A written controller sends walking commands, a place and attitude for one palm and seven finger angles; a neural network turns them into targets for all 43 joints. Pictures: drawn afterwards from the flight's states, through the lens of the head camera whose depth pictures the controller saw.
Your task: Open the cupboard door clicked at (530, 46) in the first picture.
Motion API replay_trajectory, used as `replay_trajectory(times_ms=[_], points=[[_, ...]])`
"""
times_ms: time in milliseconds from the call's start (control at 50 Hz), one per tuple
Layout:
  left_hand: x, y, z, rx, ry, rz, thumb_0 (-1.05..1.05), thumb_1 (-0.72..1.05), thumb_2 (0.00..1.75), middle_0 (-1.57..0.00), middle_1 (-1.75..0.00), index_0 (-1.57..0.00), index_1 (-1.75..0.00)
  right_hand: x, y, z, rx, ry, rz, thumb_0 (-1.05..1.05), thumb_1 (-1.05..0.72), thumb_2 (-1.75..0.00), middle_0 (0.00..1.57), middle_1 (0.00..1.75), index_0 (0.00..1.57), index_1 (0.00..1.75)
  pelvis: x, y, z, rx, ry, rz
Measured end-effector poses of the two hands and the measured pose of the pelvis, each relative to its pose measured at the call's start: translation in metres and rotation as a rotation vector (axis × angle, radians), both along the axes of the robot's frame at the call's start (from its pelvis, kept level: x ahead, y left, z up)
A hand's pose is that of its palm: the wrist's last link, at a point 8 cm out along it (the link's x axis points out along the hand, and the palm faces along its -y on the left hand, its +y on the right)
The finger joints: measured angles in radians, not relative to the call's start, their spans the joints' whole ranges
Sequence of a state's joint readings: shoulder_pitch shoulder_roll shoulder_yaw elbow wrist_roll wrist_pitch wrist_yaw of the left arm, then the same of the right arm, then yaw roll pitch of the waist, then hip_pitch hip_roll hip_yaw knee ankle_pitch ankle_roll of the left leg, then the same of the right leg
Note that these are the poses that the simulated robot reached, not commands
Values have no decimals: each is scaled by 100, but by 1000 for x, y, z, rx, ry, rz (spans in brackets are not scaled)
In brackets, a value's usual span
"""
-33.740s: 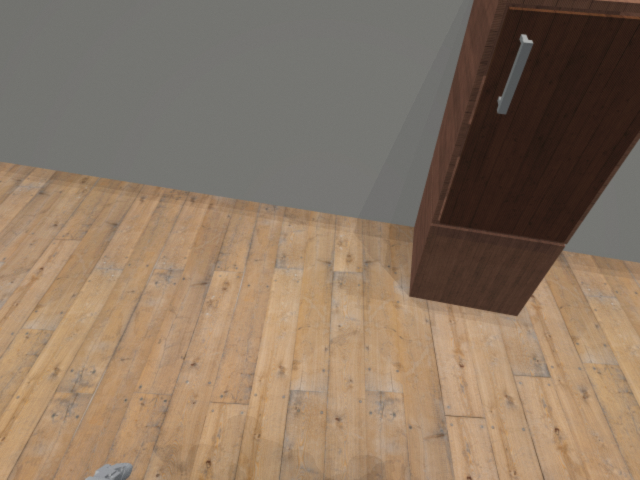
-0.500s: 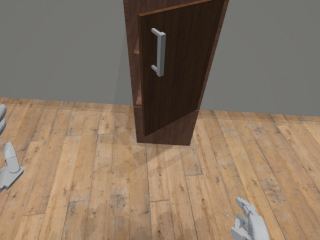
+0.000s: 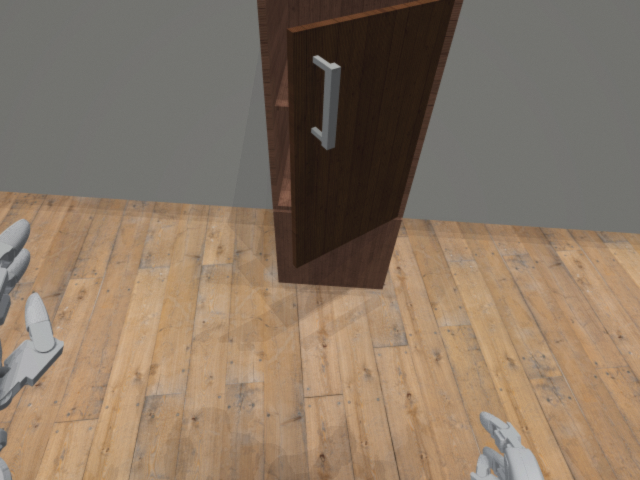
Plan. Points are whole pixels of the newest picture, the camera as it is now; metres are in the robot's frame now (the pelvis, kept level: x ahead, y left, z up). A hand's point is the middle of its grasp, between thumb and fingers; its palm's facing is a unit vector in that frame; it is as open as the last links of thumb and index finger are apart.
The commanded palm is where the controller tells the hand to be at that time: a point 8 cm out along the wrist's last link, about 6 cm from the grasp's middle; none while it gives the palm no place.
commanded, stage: stop stepping back and stand still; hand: left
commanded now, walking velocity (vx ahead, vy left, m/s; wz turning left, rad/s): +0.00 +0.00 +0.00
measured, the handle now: (323, 104) +0.68 +0.05 +0.13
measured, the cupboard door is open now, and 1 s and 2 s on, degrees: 38 38 38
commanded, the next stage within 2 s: let the arm hang, fingers relaxed in 0.02 s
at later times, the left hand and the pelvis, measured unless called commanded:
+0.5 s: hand out of the picture +0.01 +0.16 -0.19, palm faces +0.03 -0.99 -0.16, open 7.1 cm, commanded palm none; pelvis -0.01 -0.02 -0.01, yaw +2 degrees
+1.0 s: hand out of the picture -0.01 +0.14 -0.18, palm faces +0.07 -0.98 -0.18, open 7.4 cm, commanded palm none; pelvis +0.01 -0.02 +0.00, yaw +2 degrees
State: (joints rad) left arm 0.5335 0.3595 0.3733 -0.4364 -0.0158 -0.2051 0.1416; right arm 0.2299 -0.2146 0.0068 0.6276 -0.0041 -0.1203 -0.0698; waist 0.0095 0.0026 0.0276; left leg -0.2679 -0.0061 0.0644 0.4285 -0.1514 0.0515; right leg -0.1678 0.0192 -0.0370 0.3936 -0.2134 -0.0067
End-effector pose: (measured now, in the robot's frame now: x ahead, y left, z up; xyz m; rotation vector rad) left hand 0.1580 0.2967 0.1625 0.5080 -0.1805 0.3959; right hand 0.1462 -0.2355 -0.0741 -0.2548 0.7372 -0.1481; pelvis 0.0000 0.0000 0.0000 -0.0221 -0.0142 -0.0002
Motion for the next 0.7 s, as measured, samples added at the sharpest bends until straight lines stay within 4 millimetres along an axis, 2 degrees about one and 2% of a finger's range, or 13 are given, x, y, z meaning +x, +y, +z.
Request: replay_trajectory(times_ms=[120,140,160,200,260,300,340,380,420,480,560,640,700], points=[[1,-4,13,48,-36,-27,1,89,90,-21,-30,-21,-30,3,-6,3,-6,-15,-12,1,-90,-90,20,30,20,30,2,-3,0,-2,2,-4],[4,-3,8,60,-14,-37,1,89,90,-21,-30,-21,-30,4,-7,0,6,-18,4,1,-90,-90,20,30,20,30,2,-3,-1,-4,10,5],[10,0,-9,50,54,-42,1,89,90,-21,-30,-20,-30,6,-9,-7,18,-1,25,1,-90,-90,20,30,20,30,1,-1,-3,-6,17,15],[20,8,-60,-27,278,-18,0,89,90,-21,-30,-20,-30,5,-14,-23,35,55,42,1,-90,-90,20,30,20,30,-2,1,-6,-3,21,23],[10,4,-151,-167,659,33,0,90,90,-20,-30,-20,-30,-5,-21,-42,50,128,22,1,-90,-90,20,30,20,30,-6,3,-10,6,19,21],[-14,-12,-203,-253,876,44,0,90,90,-20,-30,-19,-30,-19,-25,-49,52,182,3,1,-90,-90,20,30,20,30,-7,1,-11,13,13,17],[-43,-33,-246,-344,1049,43,1,91,90,-20,-30,-19,-30,-38,-28,-52,44,252,-14,1,-90,-90,20,30,20,30,-8,-3,-11,17,5,18],[-74,-56,-280,-435,1191,41,1,91,90,-20,-30,-19,-30,-61,-31,-53,28,337,-30,0,-90,-90,20,30,20,30,-9,-7,-10,18,-2,22],[-106,-80,-304,-520,1311,41,1,91,90,-20,-30,-19,-30,-85,-33,-53,12,428,-47,0,-90,-90,20,30,20,30,-8,-10,-9,17,-5,26],[-146,-86,-318,-586,1414,125,0,97,90,-21,-30,-20,-30,-118,-31,-54,2,558,-66,0,-90,-90,20,29,20,30,-8,-15,-6,11,-4,37],[-190,-86,-317,-625,1522,203,0,97,90,-21,-30,-20,-30,-149,-24,-60,21,678,-84,0,-90,-90,20,29,20,30,-7,-15,-4,5,-3,48],[-220,-83,-307,-624,1590,280,0,95,90,-21,-30,-20,-30,-163,-10,-70,70,726,-91,1,-90,-90,20,29,20,30,-5,-13,-2,7,-7,49],[-231,-80,-301,-610,1616,317,0,93,90,-20,-30,-20,-30,-165,2,-77,113,729,-91,0,-90,-90,20,29,20,30,-4,-13,-2,10,-10,44]])
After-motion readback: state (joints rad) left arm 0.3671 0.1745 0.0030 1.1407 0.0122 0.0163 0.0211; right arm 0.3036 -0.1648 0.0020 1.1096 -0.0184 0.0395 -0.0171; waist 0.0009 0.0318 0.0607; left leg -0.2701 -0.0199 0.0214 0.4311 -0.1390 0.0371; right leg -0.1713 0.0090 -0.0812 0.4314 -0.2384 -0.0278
